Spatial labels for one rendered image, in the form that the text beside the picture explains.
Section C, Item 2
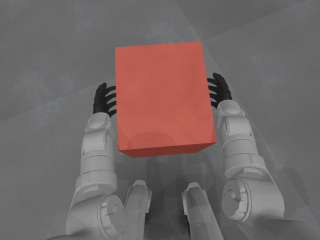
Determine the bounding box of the left robot hand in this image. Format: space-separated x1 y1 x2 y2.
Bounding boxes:
93 82 117 118

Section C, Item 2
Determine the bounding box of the robot left forearm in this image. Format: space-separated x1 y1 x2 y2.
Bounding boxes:
66 112 118 234

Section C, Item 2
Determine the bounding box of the carton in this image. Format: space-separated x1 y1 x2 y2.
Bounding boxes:
115 41 217 158

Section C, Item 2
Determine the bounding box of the robot left thigh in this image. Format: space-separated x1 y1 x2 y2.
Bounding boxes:
117 184 152 240

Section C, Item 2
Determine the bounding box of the left robot upper arm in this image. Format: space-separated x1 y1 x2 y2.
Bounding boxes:
46 193 128 240

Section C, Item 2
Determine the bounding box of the robot right forearm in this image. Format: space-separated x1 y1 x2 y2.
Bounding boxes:
216 99 285 211

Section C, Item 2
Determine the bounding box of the right robot upper arm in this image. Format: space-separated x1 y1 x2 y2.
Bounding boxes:
221 176 320 240

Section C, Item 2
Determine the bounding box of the robot left shin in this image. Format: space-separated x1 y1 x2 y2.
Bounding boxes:
126 180 148 196

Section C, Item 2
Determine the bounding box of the right robot hand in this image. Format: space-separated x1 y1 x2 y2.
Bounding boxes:
207 72 232 109

